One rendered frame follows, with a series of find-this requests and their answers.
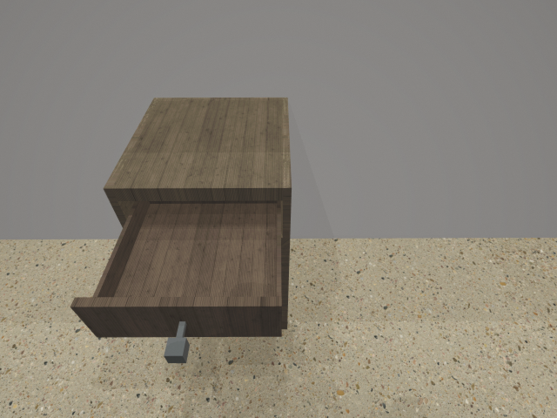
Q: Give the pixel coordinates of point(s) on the cabinet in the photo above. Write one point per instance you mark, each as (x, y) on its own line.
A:
(210, 149)

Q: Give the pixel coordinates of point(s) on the drawer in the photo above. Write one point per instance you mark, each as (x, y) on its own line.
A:
(214, 264)

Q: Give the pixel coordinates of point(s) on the handle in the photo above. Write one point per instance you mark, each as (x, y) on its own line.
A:
(177, 349)

